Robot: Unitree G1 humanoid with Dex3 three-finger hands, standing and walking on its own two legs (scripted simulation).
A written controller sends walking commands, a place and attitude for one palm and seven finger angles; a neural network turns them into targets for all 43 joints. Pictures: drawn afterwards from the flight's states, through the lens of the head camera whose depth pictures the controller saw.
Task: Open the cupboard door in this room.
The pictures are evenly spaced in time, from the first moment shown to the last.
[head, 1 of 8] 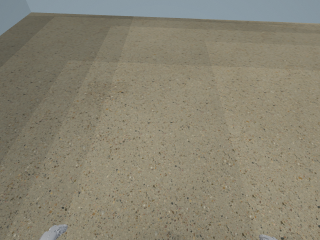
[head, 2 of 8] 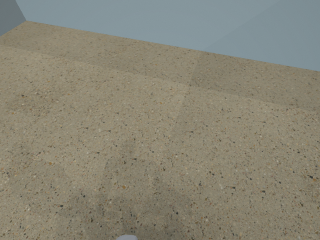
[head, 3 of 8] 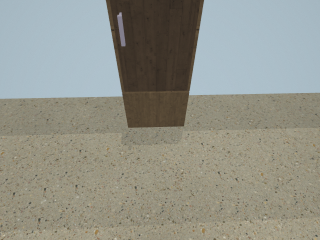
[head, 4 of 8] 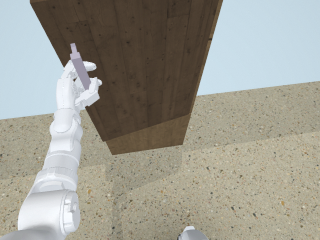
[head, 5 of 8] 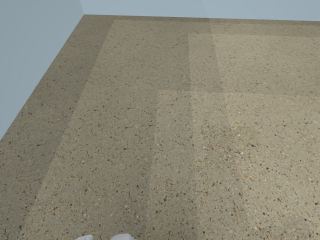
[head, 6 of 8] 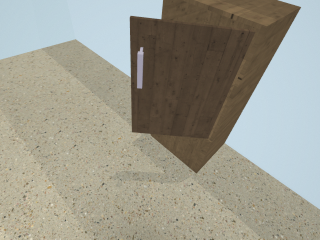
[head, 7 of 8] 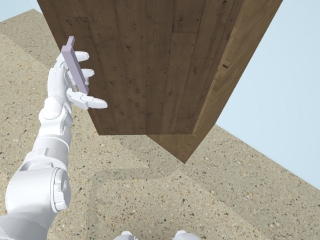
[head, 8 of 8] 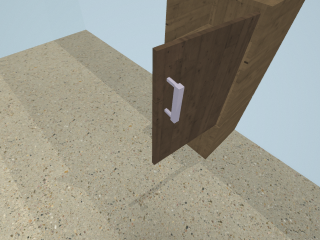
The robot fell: no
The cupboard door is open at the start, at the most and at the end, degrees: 0 84 82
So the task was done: yes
